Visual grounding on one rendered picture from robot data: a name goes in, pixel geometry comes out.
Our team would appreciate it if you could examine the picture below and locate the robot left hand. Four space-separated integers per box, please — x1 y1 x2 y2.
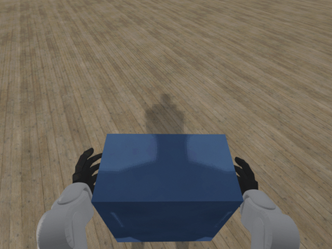
73 148 102 195

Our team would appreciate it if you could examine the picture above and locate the carton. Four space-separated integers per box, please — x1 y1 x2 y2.
91 134 244 242

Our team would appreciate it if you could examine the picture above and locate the robot right hand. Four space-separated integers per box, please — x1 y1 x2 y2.
234 157 258 207

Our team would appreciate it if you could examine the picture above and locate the robot left forearm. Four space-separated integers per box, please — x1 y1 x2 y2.
36 182 94 249

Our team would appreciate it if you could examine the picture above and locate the robot right forearm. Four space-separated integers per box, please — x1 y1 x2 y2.
240 189 300 249

